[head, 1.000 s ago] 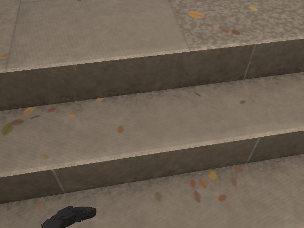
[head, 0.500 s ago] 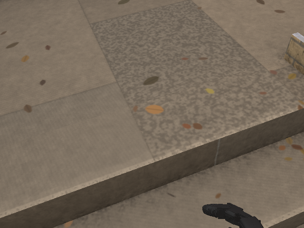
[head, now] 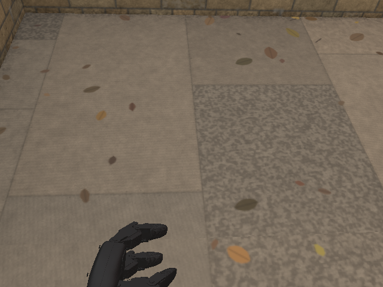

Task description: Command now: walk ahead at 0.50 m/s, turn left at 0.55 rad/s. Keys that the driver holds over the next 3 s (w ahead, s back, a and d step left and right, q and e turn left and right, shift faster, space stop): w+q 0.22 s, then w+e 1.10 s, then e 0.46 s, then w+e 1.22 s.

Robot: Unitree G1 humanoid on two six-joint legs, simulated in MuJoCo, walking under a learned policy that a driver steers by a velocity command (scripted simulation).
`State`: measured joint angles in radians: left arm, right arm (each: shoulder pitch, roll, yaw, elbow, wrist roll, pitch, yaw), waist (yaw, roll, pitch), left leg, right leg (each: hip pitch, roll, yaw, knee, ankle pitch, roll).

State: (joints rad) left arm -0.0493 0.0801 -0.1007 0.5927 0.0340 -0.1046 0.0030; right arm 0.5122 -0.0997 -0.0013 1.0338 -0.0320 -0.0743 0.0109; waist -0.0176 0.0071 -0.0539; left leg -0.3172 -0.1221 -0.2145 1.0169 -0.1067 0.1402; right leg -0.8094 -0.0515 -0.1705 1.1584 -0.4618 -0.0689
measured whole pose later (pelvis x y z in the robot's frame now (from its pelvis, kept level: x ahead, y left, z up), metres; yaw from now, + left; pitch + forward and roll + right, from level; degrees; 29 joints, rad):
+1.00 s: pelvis +0.53 +0.12 +0.25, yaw -8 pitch +1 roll +1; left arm 0.07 0.19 0.04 0.71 -0.04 0.00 -0.08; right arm 0.37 -0.23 -0.03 0.90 0.00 -0.06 -0.03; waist -0.07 0.00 -0.01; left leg 0.13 0.08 0.42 0.36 -0.47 -0.06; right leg -0.67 -0.08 -0.14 0.76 -0.11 -0.12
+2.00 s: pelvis +0.91 +0.01 +0.26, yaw -46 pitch +2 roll +2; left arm 0.28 0.27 0.07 0.64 -0.01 0.03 0.00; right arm 0.13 -0.31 -0.09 0.81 0.02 -0.02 -0.03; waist 0.01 0.03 -0.04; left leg -0.45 0.11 0.11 0.75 -0.40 -0.01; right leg -0.33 -0.01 -0.03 0.61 -0.35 -0.08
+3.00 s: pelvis +1.12 -0.40 +0.25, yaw -81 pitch +2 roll +1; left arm 0.15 0.30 0.07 0.56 -0.02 -0.04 -0.03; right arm 0.25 -0.32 -0.06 0.84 0.02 -0.09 0.01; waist -0.04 0.00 0.07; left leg -0.24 0.06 0.02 1.15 -0.46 -0.01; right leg -0.51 0.04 -0.03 0.66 -0.19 -0.10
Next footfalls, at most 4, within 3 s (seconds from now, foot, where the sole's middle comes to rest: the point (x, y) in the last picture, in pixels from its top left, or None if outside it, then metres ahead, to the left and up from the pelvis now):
0.44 left None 0.39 0.23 -0.50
1.06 right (191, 189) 0.71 0.00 -0.50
1.54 left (171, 108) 1.09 0.07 -0.50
1.96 right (212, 153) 0.87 -0.08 -0.50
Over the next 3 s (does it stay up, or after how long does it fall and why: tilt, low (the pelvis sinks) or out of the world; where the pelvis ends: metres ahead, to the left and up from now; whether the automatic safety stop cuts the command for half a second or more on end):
stays up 1.12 -0.40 0.25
